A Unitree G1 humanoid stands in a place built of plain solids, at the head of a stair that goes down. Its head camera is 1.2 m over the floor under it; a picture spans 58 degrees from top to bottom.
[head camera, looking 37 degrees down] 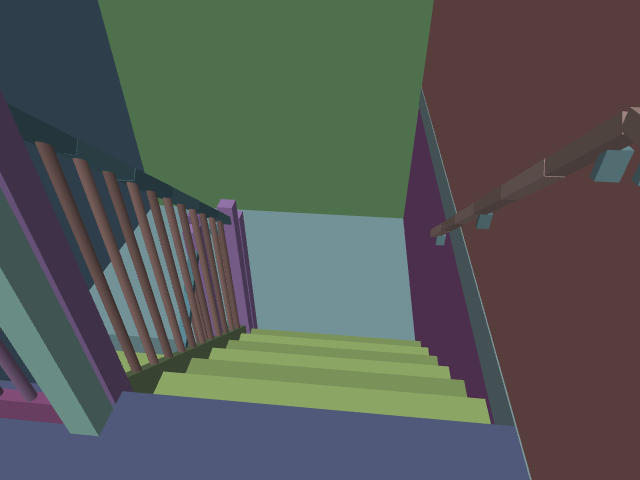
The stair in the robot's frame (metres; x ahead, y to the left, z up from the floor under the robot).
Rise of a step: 0.20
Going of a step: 0.22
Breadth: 1.20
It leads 6 degrees to the right of straight ahead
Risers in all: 7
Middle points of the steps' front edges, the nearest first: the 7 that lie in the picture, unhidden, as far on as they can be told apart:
0.74 0.02 0.00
0.96 0.00 -0.19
1.17 -0.02 -0.39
1.39 -0.04 -0.59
1.61 -0.06 -0.78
1.82 -0.08 -0.98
2.04 -0.11 -1.17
